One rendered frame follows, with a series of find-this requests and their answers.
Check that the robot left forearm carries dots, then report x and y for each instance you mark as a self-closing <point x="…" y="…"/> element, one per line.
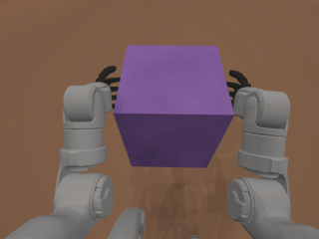
<point x="84" y="109"/>

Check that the carton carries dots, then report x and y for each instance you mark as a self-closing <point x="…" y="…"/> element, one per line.
<point x="173" y="105"/>

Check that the left robot upper arm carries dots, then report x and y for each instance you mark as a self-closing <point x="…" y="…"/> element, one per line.
<point x="81" y="200"/>

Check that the robot right hand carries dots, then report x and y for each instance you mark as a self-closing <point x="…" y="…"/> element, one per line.
<point x="236" y="86"/>

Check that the robot left thigh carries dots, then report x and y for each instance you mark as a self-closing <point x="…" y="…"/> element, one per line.
<point x="129" y="225"/>

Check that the right robot upper arm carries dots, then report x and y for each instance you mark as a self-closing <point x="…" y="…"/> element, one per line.
<point x="262" y="207"/>

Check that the robot left hand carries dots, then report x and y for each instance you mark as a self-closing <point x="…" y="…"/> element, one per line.
<point x="102" y="79"/>

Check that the robot right forearm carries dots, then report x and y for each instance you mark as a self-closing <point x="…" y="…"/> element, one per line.
<point x="265" y="116"/>

